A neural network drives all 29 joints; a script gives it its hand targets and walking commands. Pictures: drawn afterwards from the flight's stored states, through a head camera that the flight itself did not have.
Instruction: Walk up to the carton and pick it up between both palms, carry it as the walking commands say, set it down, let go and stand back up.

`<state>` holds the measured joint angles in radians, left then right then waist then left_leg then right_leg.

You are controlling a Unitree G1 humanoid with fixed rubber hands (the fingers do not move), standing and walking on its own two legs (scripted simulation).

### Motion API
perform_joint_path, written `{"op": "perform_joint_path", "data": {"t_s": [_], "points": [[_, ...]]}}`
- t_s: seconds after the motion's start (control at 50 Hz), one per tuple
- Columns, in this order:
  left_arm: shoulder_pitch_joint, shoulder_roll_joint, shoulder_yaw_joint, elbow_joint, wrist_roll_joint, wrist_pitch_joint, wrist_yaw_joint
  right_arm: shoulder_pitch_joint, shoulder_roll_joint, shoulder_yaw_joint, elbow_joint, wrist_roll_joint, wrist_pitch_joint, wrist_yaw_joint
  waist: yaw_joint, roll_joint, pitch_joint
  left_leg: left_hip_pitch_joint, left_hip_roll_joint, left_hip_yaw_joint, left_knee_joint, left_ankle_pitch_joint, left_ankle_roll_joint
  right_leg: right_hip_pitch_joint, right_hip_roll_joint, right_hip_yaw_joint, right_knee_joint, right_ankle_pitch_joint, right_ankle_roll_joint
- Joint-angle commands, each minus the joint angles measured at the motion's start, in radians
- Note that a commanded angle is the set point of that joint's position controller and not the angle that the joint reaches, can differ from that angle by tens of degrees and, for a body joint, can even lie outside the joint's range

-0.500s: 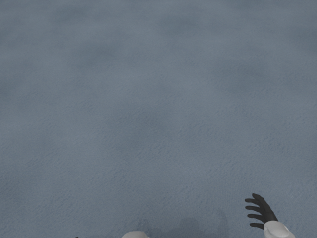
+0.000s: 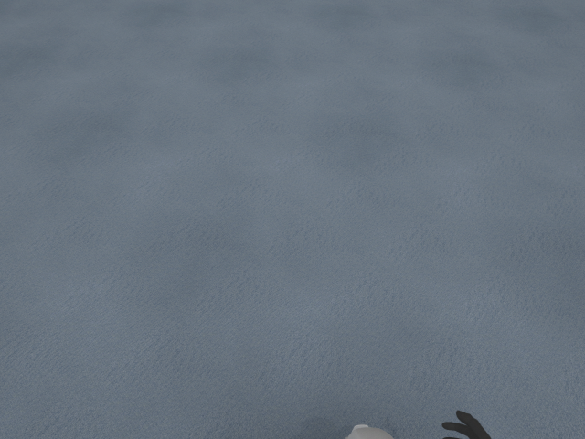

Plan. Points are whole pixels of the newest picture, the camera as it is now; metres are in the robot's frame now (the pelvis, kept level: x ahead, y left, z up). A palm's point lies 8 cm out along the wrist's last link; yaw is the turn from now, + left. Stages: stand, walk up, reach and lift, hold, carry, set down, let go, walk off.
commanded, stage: walk up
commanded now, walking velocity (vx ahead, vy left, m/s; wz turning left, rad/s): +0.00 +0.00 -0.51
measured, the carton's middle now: out of the picture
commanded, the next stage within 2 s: none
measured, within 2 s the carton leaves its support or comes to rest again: neither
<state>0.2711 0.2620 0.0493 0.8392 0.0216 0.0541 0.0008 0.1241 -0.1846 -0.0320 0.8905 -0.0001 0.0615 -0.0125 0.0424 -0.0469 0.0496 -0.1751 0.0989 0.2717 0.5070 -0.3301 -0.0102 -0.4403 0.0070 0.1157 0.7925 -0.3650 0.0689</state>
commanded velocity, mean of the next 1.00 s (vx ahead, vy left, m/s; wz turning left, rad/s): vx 0.00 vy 0.00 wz -0.51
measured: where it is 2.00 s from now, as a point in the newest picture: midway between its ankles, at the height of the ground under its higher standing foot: outside the picture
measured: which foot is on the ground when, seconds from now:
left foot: down 0.00-0.04, up 0.06-0.48, down 0.50-0.82, up 0.84-1.00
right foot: up 0.00-0.04, down 0.06-0.48, up 0.50-0.80, down 0.82-1.00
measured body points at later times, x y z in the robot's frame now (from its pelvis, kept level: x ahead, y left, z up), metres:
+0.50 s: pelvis -0.04 +0.00 -0.01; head +0.02 +0.00 +0.44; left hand +0.05 +0.26 -0.14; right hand +0.06 -0.29 -0.13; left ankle -0.09 +0.12 -0.74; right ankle +0.03 -0.13 -0.73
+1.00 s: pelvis -0.05 -0.04 +0.00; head -0.01 -0.06 +0.45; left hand +0.10 +0.18 -0.13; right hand +0.00 -0.33 -0.12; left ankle -0.08 +0.08 -0.67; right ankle -0.05 -0.16 -0.73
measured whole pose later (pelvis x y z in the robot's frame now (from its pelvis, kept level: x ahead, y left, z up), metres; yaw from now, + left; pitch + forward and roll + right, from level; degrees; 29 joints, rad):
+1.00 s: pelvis -0.05 -0.04 +0.00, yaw -23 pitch +1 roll +2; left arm 0.27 0.24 0.04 0.85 0.02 0.02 0.01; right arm 0.09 -0.23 -0.03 0.77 0.00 0.10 0.00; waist 0.04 -0.03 0.07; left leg -0.33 0.01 0.15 0.95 -0.59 -0.04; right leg -0.34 0.04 0.17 0.53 -0.20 -0.01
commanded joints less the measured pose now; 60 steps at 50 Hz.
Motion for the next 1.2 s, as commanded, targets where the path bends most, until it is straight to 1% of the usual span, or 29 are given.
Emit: {"op": "perform_joint_path", "data": {"t_s": [0.0, 0.02, 0.06, 0.18, 0.28, 0.34, 0.38, 0.42, 0.44, 0.46, 0.48, 0.5, 0.52, 0.58, 0.68, 0.72, 0.74, 0.76, 0.78, 0.8, 0.82, 0.88, 1.02, 1.06, 1.08, 1.1, 1.12, 1.16, 1.18], "points": [[0.103, 0.244, 0.04, 0.028, 0.017, -0.063, 0.002, -0.041, -0.165, -0.048, -0.149, -0.008, 0.007, 0.006, 0.018, -0.23, -0.062, -0.147, 0.003, -0.061, 0.432, -0.3, 0.006, 0.228, -0.236, 0.329, -0.396, 0.659, -0.149], [0.117, 0.288, 0.046, 0.02, 0.009, -0.054, 0.008, -0.068, -0.148, -0.038, -0.167, -0.001, 0.022, 0.005, 0.016, -0.283, -0.026, -0.241, -0.081, -0.166, 0.524, -0.398, -0.011, 0.213, -0.261, 0.495, -0.436, 0.717, -0.191], [0.095, 0.247, 0.045, 0.002, 0.016, -0.052, 0.023, -0.104, -0.15, -0.044, -0.183, -0.008, 0.027, 0.002, 0.004, -0.195, 0.015, -0.276, -0.084, -0.299, 0.585, -0.305, -0.016, 0.157, -0.23, 0.522, -0.491, 0.529, -0.184], [0.072, 0.194, 0.053, 0.003, 0.005, -0.057, 0.033, -0.093, -0.16, -0.035, -0.152, -0.002, 0.007, 0.0, 0.01, -0.147, -0.089, -0.229, -0.113, -0.31, 0.39, -0.199, -0.024, 0.299, -0.146, 0.418, -0.471, 0.562, -0.184], [0.088, 0.203, 0.061, 0.005, 0.006, -0.042, 0.028, -0.086, -0.151, -0.033, -0.156, 0.012, 0.006, -0.011, 0.021, -0.173, -0.086, -0.12, -0.147, -0.283, 0.217, -0.204, -0.043, 0.255, -0.123, 0.455, -0.496, 0.574, -0.195], [0.059, 0.195, 0.061, -0.001, -0.002, -0.037, 0.025, -0.024, -0.155, -0.034, -0.135, 0.021, 0.0, -0.016, -0.002, -0.195, -0.122, 0.097, -0.154, -0.251, 0.04, -0.165, -0.036, 0.145, -0.081, 0.414, -0.497, 0.585, -0.151], [0.007, 0.169, 0.052, -0.027, -0.017, -0.046, 0.021, 0.08, -0.18, -0.044, -0.091, 0.019, -0.011, -0.017, -0.055, -0.134, -0.185, 0.422, -0.083, -0.229, -0.165, 0.071, 0.001, -0.04, -0.009, 0.296, -0.394, 0.42, -0.08], [-0.011, 0.09, 0.04, -0.05, -0.011, -0.051, 0.023, 0.119, -0.227, -0.05, -0.078, -0.008, -0.011, -0.03, -0.076, 0.196, -0.207, 0.474, 0.231, -0.376, -0.258, 0.247, 0.096, -0.197, 0.119, 0.068, 0.019, -0.089, -0.061], [-0.032, 0.089, 0.05, -0.061, 0.008, -0.046, 0.025, 0.076, -0.243, -0.052, -0.111, -0.028, -0.01, -0.039, -0.063, 0.239, -0.154, 0.338, 0.38, -0.4, -0.217, 0.355, 0.129, -0.258, 0.069, 0.001, 0.217, -0.13, -0.043], [-0.027, 0.092, 0.052, -0.047, 0.01, -0.032, 0.02, 0.002, -0.219, -0.046, -0.141, -0.021, -0.009, -0.038, -0.02, 0.177, -0.075, 0.201, 0.37, -0.334, -0.207, 0.411, 0.142, -0.247, 0.032, -0.018, 0.35, -0.113, -0.034], [0.019, 0.084, 0.051, -0.024, 0.013, -0.025, 0.01, -0.053, -0.195, -0.035, -0.165, -0.014, -0.012, -0.034, 0.032, 0.143, -0.027, 0.135, 0.296, -0.242, -0.18, 0.48, 0.098, -0.226, 0.034, -0.031, 0.424, -0.049, -0.037], [0.009, 0.099, 0.048, -0.058, 0.006, -0.019, 0.001, -0.111, -0.212, -0.05, -0.169, -0.001, -0.013, -0.031, 0.015, 0.25, -0.008, 0.155, 0.353, -0.22, -0.192, 0.475, 0.168, -0.273, -0.014, -0.077, 0.434, -0.043, -0.009], [0.027, 0.109, 0.046, -0.049, 0.008, -0.017, -0.005, -0.154, -0.195, -0.049, -0.177, -0.001, -0.011, -0.026, 0.033, 0.247, 0.028, 0.151, 0.322, -0.168, -0.146, 0.522, 0.168, -0.273, -0.049, -0.083, 0.411, -0.03, 0.002], [-0.001, 0.115, 0.037, -0.023, 0.001, -0.013, -0.02, -0.105, -0.169, -0.035, -0.179, -0.007, -0.001, -0.02, 0.013, 0.185, 0.055, 0.146, 0.2, -0.084, -0.116, 0.442, 0.1, -0.198, -0.016, -0.09, 0.233, 0.018, -0.02], [-0.073, 0.082, 0.015, -0.054, -0.009, -0.032, -0.025, 0.048, -0.232, -0.051, -0.133, -0.013, -0.007, -0.007, -0.053, 0.271, -0.042, 0.26, 0.224, -0.063, -0.018, 0.611, 0.097, -0.095, -0.019, -0.165, -0.039, 0.023, -0.042], [-0.017, 0.087, 0.01, -0.037, -0.01, -0.045, -0.021, 0.045, -0.246, -0.061, -0.135, -0.009, 0.0, -0.002, -0.029, 0.256, -0.088, 0.262, 0.211, -0.037, 0.099, 0.677, 0.083, -0.004, -0.007, -0.175, -0.162, 0.055, -0.072], [0.069, 0.116, 0.015, -0.008, -0.006, -0.055, -0.016, 0.035, -0.246, -0.066, -0.146, -0.002, 0.006, 0.0, 0.004, 0.176, -0.149, 0.215, 0.16, -0.014, 0.257, 0.614, 0.054, 0.125, 0.002, -0.132, -0.249, 0.27, -0.097], [0.124, 0.189, 0.031, 0.005, 0.001, -0.064, -0.011, 0.016, -0.229, -0.065, -0.177, 0.005, 0.009, 0.003, 0.035, 0.027, -0.176, 0.056, 0.089, -0.036, 0.433, 0.341, 0.004, 0.253, -0.063, 0.048, -0.266, 0.716, -0.14], [0.172, 0.274, 0.05, 0.017, 0.004, -0.066, -0.002, -0.017, -0.169, -0.048, -0.219, 0.01, 0.017, 0.008, 0.037, -0.219, -0.153, -0.208, -0.049, -0.064, 0.592, -0.325, -0.034, 0.386, -0.254, 0.381, -0.279, 1.176, -0.227], [0.201, 0.283, 0.05, 0.025, -0.003, -0.063, 0.008, -0.096, -0.158, -0.04, -0.25, 0.01, 0.024, 0.008, 0.046, -0.225, -0.122, -0.254, -0.069, -0.18, 0.655, -0.439, -0.022, 0.353, -0.274, 0.498, -0.334, 1.204, -0.267], [0.175, 0.262, 0.05, 0.021, 0.002, -0.061, 0.017, -0.118, -0.152, -0.045, -0.251, 0.005, 0.025, 0.009, 0.025, -0.148, -0.079, -0.252, -0.075, -0.241, 0.677, -0.413, -0.015, 0.289, -0.264, 0.504, -0.37, 1.077, -0.255], [0.106, 0.216, 0.055, -0.005, 0.003, -0.054, 0.04, -0.114, -0.154, -0.034, -0.248, 0.008, 0.013, 0.013, 0.014, -0.141, -0.062, -0.259, -0.089, -0.282, 0.507, -0.314, -0.024, 0.243, -0.181, 0.472, -0.446, 0.73, -0.213], [0.016, 0.199, 0.054, -0.014, -0.001, -0.032, 0.023, -0.022, -0.157, -0.035, -0.192, 0.014, 0.008, 0.003, -0.03, -0.157, -0.07, 0.101, -0.143, -0.243, 0.102, -0.138, -0.03, 0.012, -0.095, 0.426, -0.513, 0.388, -0.187], [-0.017, 0.168, 0.035, -0.033, -0.017, -0.039, 0.019, 0.057, -0.178, -0.042, -0.155, 0.004, -0.001, -0.004, -0.072, -0.094, -0.116, 0.372, -0.093, -0.208, -0.142, 0.093, -0.014, -0.143, -0.025, 0.353, -0.435, 0.22, -0.121], [0.005, 0.133, 0.032, -0.038, -0.016, -0.045, 0.019, 0.09, -0.209, -0.05, -0.143, -0.004, -0.007, -0.008, -0.075, 0.033, -0.163, 0.434, 0.033, -0.272, -0.189, 0.111, 0.024, -0.181, 0.01, 0.273, -0.305, 0.078, -0.103], [-0.008, 0.088, 0.032, -0.043, -0.011, -0.044, 0.019, 0.13, -0.256, -0.054, -0.139, -0.012, -0.007, -0.013, -0.097, 0.247, -0.18, 0.416, 0.264, -0.435, -0.303, 0.059, 0.113, -0.234, 0.095, 0.108, -0.031, -0.115, -0.076], [-0.033, 0.084, 0.043, -0.041, -0.003, -0.038, 0.021, 0.085, -0.27, -0.054, -0.165, -0.027, -0.006, -0.02, -0.093, 0.266, -0.131, 0.27, 0.43, -0.453, -0.312, 0.027, 0.152, -0.267, 0.046, 0.029, 0.189, -0.104, -0.041], [0.04, 0.087, 0.046, -0.006, 0.002, -0.021, 0.007, -0.073, -0.213, -0.039, -0.211, -0.005, -0.012, -0.016, -0.001, 0.129, -0.035, 0.107, 0.353, -0.282, -0.294, 0.1, 0.141, -0.224, 0.012, -0.003, 0.406, -0.008, -0.029], [0.026, 0.102, 0.05, -0.022, 0.005, -0.017, 0.0, -0.119, -0.205, -0.044, -0.217, 0.003, -0.017, -0.01, -0.011, 0.154, -0.023, 0.106, 0.356, -0.234, -0.282, 0.12, 0.182, -0.24, -0.023, -0.045, 0.455, 0.011, -0.017]]}}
